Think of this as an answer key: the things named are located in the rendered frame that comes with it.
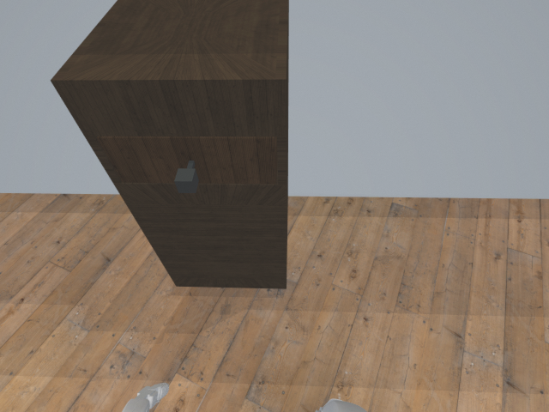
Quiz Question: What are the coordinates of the robot left hand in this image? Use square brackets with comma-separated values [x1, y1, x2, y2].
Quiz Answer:
[122, 383, 169, 412]

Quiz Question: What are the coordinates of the drawer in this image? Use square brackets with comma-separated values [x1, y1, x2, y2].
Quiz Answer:
[97, 136, 278, 184]

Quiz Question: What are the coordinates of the handle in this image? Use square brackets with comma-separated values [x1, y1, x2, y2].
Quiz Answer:
[174, 161, 199, 193]

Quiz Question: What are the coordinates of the cabinet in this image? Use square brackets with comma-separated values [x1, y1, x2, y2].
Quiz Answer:
[51, 0, 289, 289]

